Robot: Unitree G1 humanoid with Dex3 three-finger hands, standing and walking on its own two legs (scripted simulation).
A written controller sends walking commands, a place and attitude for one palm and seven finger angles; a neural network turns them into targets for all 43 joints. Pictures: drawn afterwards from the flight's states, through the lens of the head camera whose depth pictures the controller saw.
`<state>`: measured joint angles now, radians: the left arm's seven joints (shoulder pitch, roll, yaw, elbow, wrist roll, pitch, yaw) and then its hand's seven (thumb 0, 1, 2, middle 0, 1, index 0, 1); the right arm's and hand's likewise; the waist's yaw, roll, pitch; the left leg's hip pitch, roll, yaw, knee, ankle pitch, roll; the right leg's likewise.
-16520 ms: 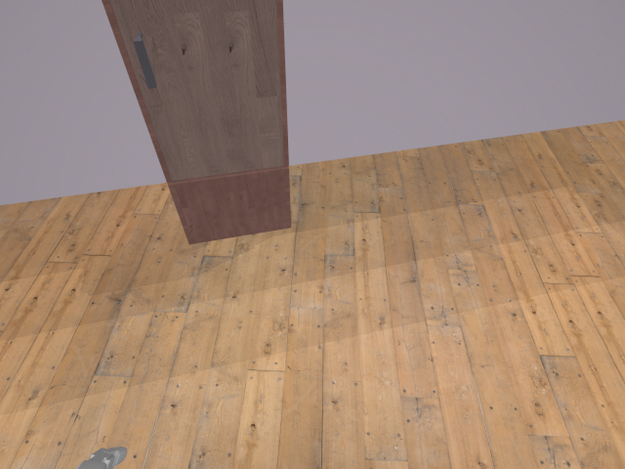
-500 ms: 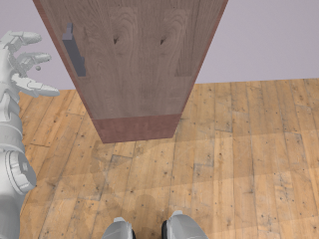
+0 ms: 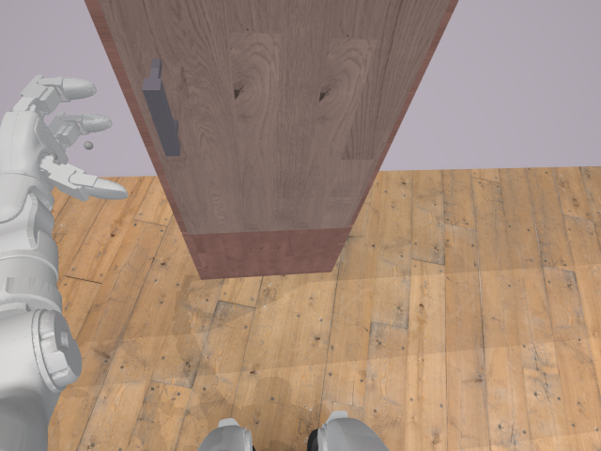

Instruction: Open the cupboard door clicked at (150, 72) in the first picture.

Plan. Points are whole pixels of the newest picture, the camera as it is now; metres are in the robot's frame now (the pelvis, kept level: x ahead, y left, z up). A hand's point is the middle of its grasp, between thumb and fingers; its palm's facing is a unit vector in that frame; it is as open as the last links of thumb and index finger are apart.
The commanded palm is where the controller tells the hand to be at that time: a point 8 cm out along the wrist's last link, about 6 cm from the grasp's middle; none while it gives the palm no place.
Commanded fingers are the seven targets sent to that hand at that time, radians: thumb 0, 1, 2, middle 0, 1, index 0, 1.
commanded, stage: move the hooked fingers beside the handle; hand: left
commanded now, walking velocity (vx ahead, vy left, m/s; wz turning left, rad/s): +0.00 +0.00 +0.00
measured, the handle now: (164, 110) +0.55 +0.16 +0.07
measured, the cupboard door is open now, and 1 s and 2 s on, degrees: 0 0 0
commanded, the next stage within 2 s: slide the fingers in behind the handle in 0.32 s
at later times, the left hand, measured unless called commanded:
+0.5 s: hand (98, 144) +0.49 +0.23 +0.08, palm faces +0.03 -1.00 -0.02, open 14.0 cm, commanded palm +0.47 +0.27 +0.07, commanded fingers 0.00 -0.50 0.30 -0.30 -1.20 -0.30 -1.20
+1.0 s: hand (129, 140) +0.50 +0.20 +0.07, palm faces +0.02 -1.00 -0.01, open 14.0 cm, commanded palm +0.47 +0.24 +0.07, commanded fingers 0.00 -0.50 0.30 -0.30 -1.20 -0.30 -1.20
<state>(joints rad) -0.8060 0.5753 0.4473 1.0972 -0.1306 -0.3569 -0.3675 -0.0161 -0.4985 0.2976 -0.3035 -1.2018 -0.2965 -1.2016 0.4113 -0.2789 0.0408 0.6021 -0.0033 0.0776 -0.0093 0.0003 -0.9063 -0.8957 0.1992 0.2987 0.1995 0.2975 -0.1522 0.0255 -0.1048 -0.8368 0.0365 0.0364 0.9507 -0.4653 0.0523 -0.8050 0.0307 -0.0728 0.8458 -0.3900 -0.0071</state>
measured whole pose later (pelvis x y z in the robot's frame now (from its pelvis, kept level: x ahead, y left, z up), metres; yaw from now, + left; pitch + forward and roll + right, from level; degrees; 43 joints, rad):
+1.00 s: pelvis +0.00 -0.01 +0.00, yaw +0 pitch +21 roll -3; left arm -0.85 0.52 0.42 1.12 -0.11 -0.35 -0.28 -0.02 -0.50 0.30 -0.30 -1.20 -0.30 -1.20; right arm 0.41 -0.27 0.05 0.60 -0.01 0.07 0.00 0.00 -0.91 -0.90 0.20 0.30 0.20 0.30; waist -0.16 0.03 -0.11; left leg -0.86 0.04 0.04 0.96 -0.47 0.05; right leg -0.84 0.03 -0.06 0.88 -0.40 -0.02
